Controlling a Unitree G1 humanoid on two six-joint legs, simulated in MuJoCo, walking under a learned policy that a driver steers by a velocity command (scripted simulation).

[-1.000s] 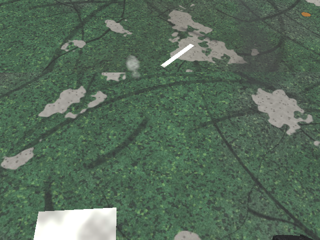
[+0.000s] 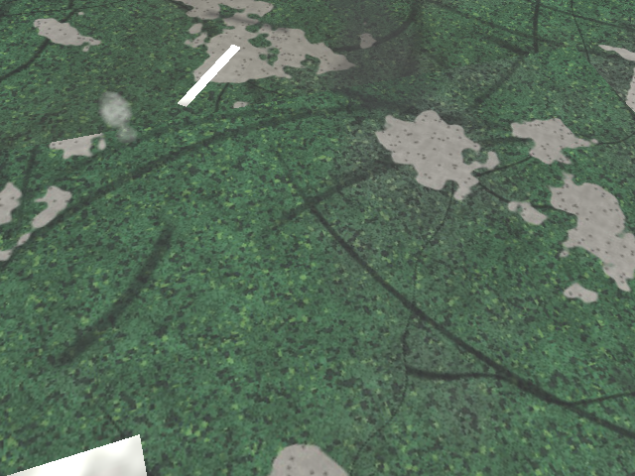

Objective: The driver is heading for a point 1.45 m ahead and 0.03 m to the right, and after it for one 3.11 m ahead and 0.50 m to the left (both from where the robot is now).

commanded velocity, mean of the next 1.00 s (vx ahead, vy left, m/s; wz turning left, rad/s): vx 0.51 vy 0.00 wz -0.18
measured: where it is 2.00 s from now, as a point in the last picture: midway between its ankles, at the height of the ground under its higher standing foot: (345, 119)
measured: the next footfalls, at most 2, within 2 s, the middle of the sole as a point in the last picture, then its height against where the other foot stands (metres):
right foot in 0.50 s outside the picture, level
left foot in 0.90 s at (296, 388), level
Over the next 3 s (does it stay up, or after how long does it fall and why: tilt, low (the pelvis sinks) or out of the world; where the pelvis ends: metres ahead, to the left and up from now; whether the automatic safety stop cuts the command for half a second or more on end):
stays up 1.60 0.03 0.01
